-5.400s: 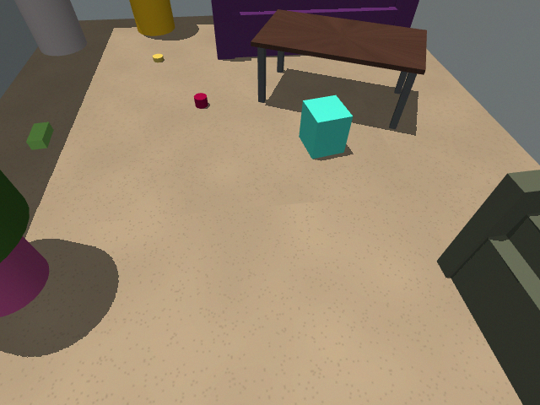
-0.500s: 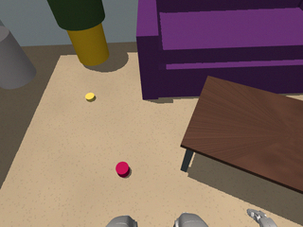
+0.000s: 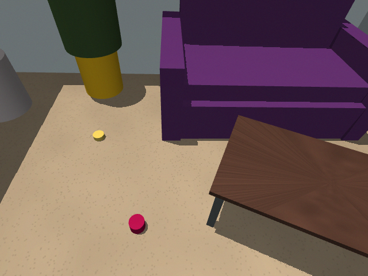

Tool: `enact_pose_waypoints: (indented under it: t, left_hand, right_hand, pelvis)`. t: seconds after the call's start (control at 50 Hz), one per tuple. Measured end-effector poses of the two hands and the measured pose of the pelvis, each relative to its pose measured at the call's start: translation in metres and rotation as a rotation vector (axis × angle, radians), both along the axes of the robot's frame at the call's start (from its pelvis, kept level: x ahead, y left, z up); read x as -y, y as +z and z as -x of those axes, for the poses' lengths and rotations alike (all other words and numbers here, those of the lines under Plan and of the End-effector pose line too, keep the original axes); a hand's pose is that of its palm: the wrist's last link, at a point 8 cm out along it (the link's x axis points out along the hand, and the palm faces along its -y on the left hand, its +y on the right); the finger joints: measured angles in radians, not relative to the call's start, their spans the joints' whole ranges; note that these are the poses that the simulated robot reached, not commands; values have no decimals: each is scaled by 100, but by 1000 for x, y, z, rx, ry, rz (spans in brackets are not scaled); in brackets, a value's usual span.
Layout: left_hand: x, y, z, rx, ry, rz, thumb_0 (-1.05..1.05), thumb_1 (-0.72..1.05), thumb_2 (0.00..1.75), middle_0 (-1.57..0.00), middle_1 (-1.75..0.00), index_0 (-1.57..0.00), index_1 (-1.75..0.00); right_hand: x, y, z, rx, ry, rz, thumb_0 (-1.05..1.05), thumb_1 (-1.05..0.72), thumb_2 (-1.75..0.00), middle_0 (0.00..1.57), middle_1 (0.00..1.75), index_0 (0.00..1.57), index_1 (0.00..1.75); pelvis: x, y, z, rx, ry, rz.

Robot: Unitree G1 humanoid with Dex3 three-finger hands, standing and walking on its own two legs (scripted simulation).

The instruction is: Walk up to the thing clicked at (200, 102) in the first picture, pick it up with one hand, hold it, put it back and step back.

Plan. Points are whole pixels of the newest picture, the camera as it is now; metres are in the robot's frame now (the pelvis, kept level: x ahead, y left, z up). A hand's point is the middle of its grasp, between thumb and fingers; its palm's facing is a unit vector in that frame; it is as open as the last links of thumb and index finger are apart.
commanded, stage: walk up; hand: left
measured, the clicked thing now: (137, 223) +0.51 +0.20 -0.74
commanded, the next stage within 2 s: stand in 1.48 s
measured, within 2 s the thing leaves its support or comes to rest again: neither
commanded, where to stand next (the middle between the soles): +0.12 -0.03 m, yaw +0 degrees
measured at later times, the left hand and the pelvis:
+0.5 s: hand out of the picture +0.10 +0.24 -0.15, palm faces +0.02 -0.94 -0.34, open 7.4 cm; pelvis +0.03 -0.01 +0.01, yaw +1 degrees
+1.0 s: hand out of the picture +0.14 +0.23 -0.15, palm faces -0.01 -0.94 -0.33, open 7.4 cm; pelvis +0.04 -0.01 +0.01, yaw +0 degrees
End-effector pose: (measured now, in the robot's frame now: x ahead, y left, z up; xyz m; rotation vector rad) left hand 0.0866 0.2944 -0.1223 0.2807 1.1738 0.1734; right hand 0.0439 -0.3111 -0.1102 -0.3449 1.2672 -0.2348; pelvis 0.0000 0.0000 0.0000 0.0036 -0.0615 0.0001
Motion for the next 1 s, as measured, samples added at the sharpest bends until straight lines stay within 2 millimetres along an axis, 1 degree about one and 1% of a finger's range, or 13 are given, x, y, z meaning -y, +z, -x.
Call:
enact_pose_waypoints:
  t: [0.06,0.14,0.22,0.26,0.32,0.38,0.44,0.54,0.62,0.7,0.84,1.0]
  left_hand:
    - [-4,-1,14,-51,20,-11,1,90,89,-20,-30,-20,-30]
    - [-5,1,31,-114,50,-28,1,90,89,-20,-30,-20,-30]
    - [-3,5,39,-147,72,-40,1,90,89,-20,-30,-20,-30]
    - [-1,7,38,-151,77,-44,1,90,89,-20,-30,-20,-30]
    - [2,10,32,-145,81,-45,1,90,89,-20,-30,-20,-30]
    - [6,11,21,-124,78,-43,1,90,89,-20,-30,-20,-30]
    - [10,12,8,-100,69,-39,1,90,89,-20,-30,-20,-30]
    - [17,12,-14,-61,50,-28,1,90,89,-20,-30,-20,-30]
    - [20,12,-29,-38,34,-20,1,90,89,-20,-30,-20,-30]
    - [21,11,-39,-30,19,-18,1,90,89,-20,-30,-20,-30]
    - [19,12,-47,-27,8,-21,1,90,89,-20,-30,-20,-30]
    - [15,13,-45,-31,10,-29,1,90,89,-20,-30,-20,-30]
  right_hand:
    - [0,-1,-9,0,5,-6,1,-90,-90,20,30,20,30]
    - [-3,-5,-28,14,19,-25,1,-90,-90,20,30,20,30]
    - [-6,-8,-51,40,35,-50,1,-90,-90,20,30,20,30]
    - [-8,-9,-62,54,42,-60,1,-90,-90,20,30,20,30]
    - [-10,-10,-76,74,49,-73,1,-90,-90,20,30,20,30]
    - [-10,-10,-86,85,53,-80,0,-90,-90,20,30,20,30]
    - [-9,-8,-92,89,50,-81,0,-90,-90,20,30,20,30]
    - [-5,-5,-93,83,38,-70,0,-90,-90,20,30,20,30]
    - [0,-4,-88,69,24,-57,0,-90,-90,20,30,20,30]
    - [4,-3,-80,52,8,-46,0,-90,-90,20,30,20,30]
    - [5,-4,-68,25,-11,-40,1,-90,-90,20,30,20,30]
    - [0,-6,-62,20,-13,-50,1,-90,-90,20,30,20,30]
  pelvis:
    - [1,1,-4,-2,1,-2]
    - [4,2,-11,-4,5,-1]
    - [6,3,-18,-8,9,-1]
    - [8,4,-21,-11,10,-1]
    - [9,5,-24,-15,12,-3]
    - [11,6,-28,-17,14,-3]
    - [13,7,-31,-19,15,-2]
    - [15,7,-36,-22,16,-1]
    - [15,8,-39,-24,14,0]
    - [15,8,-40,-25,11,0]
    - [14,8,-42,-24,7,-1]
    - [13,8,-42,-18,3,-2]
